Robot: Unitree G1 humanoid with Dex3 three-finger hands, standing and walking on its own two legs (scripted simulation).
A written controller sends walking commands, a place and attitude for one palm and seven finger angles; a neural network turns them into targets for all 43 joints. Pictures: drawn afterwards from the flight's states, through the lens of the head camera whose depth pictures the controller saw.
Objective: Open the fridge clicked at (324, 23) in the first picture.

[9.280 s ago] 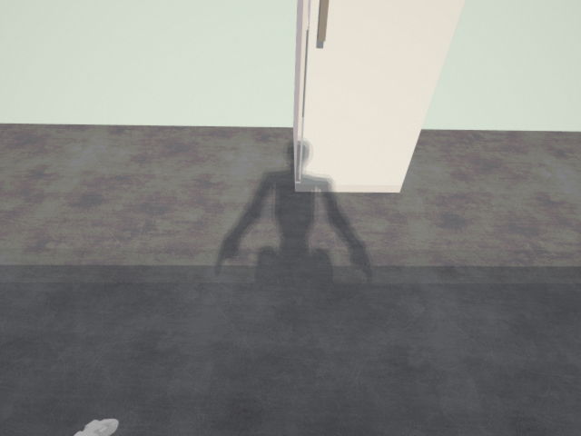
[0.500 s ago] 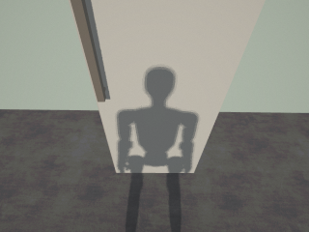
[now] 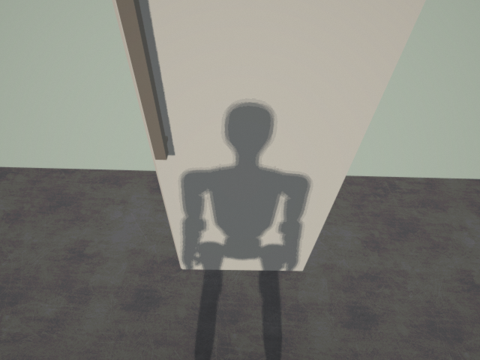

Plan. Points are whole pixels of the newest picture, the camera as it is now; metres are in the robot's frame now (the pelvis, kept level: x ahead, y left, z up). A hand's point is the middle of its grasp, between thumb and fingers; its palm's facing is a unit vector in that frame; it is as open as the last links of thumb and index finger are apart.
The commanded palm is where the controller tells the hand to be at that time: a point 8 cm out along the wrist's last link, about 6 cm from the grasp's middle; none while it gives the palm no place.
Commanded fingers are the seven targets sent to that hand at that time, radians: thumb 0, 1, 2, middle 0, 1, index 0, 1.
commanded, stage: shuffle to correct the standing spot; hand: left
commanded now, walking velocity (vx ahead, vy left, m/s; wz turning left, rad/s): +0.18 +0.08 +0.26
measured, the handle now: (146, 66) +0.54 +0.22 +0.22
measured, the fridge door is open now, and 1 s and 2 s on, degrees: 0 0 0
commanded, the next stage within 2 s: come to a stop and stand still in 0.26 s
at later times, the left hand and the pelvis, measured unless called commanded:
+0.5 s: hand out of the picture +0.14 +0.21 -0.17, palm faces +0.07 -0.98 -0.21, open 7.2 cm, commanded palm none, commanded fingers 0.00 0.90 0.90 -0.20 -0.30 -0.20 -0.30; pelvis +0.09 +0.02 +0.00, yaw +4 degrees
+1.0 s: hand out of the picture +0.10 +0.23 -0.18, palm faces +0.18 -0.97 -0.19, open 7.3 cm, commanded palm none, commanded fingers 0.00 0.90 0.90 -0.20 -0.30 -0.20 -0.30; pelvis +0.08 +0.04 +0.00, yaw +6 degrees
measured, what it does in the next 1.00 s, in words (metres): steps on the spot: right foot, then left foot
